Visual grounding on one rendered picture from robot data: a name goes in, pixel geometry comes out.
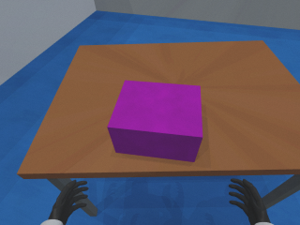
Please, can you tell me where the table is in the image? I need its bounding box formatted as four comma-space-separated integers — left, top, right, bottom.
17, 40, 300, 217

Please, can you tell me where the left robot hand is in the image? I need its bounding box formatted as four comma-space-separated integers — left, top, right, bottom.
48, 180, 89, 225

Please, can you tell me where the carton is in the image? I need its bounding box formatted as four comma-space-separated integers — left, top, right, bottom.
107, 80, 203, 162

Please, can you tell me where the right robot hand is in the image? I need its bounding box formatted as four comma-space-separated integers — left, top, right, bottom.
229, 178, 271, 225

